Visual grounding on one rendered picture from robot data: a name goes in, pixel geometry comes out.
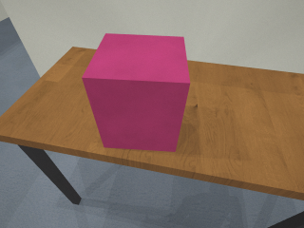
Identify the carton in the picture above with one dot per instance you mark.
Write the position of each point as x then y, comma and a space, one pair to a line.
137, 87

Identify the table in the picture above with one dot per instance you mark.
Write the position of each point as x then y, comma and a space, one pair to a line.
241, 127

